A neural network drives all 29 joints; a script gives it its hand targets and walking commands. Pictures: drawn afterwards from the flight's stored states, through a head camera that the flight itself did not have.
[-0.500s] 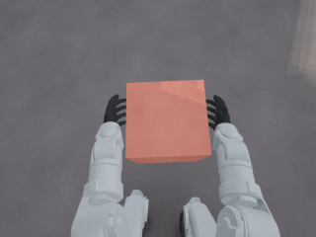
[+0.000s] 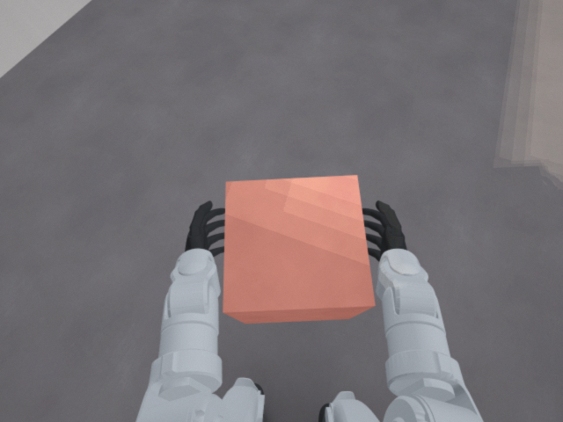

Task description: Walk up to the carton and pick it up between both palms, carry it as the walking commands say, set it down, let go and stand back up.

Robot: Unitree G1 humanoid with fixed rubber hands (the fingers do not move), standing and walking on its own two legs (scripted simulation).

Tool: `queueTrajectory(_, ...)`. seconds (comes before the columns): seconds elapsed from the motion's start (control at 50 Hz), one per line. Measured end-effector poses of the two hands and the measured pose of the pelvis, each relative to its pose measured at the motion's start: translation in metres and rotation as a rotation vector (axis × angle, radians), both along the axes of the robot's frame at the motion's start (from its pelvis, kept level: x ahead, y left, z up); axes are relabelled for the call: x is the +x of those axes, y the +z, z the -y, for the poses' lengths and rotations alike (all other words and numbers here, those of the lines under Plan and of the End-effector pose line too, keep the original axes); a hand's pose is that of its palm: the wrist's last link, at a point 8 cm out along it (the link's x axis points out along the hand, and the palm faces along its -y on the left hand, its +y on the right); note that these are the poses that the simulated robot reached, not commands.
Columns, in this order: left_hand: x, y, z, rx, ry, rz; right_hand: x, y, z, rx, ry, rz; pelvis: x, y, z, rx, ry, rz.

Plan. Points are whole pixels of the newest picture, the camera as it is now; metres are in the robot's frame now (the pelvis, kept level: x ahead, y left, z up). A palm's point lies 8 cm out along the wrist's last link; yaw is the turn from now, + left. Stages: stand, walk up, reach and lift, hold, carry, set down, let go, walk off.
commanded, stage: reach and lift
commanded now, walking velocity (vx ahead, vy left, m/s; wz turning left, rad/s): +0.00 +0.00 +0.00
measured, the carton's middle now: (294, 258) +0.39 +0.02 -0.10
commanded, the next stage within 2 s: none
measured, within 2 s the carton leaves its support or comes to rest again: neither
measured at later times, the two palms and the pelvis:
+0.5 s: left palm (188, 244) +0.34 +0.16 +0.05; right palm (411, 246) +0.35 -0.13 +0.05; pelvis +0.02 +0.00 +0.04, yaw +0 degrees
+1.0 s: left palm (174, 238) +0.32 +0.15 +0.11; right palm (433, 240) +0.33 -0.13 +0.11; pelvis +0.02 +0.00 +0.06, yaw +0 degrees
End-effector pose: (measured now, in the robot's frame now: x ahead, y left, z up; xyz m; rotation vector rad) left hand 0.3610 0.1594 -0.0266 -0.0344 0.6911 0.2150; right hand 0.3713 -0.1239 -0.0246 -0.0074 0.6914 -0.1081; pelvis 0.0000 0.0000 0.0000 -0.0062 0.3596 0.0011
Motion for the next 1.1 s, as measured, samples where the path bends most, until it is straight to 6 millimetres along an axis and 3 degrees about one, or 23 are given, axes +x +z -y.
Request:
queueTrajectory(0.54, -0.018, 0.078, 0.003, 0.017, -0.017, 0.025, -0.021, 0.076, 0.003, -0.019, 0.01, 0.023, 0.016, 0.044, -0.002, 0.006, 0.001, 0.256)
queueTrajectory(0.92, -0.034, 0.126, 0.005, 0.033, -0.035, 0.05, -0.035, 0.121, 0.006, -0.033, 0.029, 0.042, 0.023, 0.054, 0.001, 0.012, 0.0, 0.432)
queueTrajectory(1.1, -0.037, 0.139, 0.007, 0.037, -0.035, 0.043, -0.039, 0.135, 0.007, -0.039, 0.026, 0.036, 0.025, 0.056, 0.002, 0.014, -0.002, 0.483)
